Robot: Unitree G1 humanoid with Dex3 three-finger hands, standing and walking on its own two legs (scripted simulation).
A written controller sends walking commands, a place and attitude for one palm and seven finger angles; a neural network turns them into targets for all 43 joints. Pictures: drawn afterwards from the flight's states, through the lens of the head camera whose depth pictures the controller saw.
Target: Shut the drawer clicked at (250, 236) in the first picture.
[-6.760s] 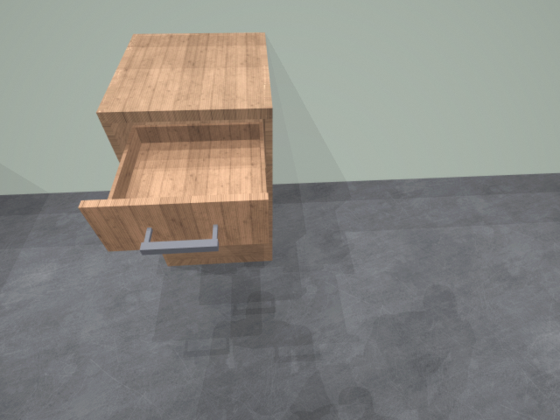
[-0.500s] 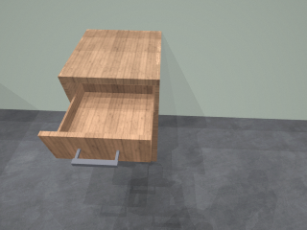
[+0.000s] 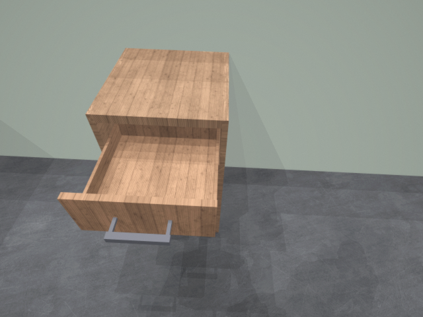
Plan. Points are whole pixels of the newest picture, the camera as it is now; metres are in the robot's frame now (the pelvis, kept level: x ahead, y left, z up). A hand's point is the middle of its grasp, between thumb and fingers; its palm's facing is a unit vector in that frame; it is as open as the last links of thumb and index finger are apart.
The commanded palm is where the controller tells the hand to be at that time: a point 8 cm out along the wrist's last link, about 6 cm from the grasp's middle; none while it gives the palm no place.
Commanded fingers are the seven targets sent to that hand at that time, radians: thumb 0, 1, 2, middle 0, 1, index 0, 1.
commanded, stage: come to a stop and stand still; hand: left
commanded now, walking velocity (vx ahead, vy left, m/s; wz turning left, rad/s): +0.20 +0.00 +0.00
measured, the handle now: (140, 230) +0.34 +0.21 -0.14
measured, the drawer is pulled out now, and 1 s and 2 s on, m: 0.28 0.28 0.28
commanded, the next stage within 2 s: look again from close up in 0.94 s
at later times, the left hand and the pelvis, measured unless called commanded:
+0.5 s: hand out of the picture +0.00 +0.17 -0.18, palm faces +0.01 -0.98 -0.18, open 7.3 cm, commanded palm none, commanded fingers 0.00 0.90 0.90 -0.20 -0.30 -0.20 -0.30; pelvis +0.00 +0.00 +0.00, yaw +1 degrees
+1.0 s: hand out of the picture -0.01 +0.16 -0.17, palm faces +0.00 -0.98 -0.18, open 7.3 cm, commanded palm none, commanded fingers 0.00 0.90 0.90 -0.20 -0.30 -0.20 -0.30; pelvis +0.00 -0.01 +0.00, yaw +0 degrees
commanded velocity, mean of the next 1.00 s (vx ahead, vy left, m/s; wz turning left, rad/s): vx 0.00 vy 0.00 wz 0.00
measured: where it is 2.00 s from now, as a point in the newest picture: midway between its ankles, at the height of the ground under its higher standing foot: outside the picture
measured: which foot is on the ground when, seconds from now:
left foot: down 0.00-1.00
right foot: down 0.00-1.00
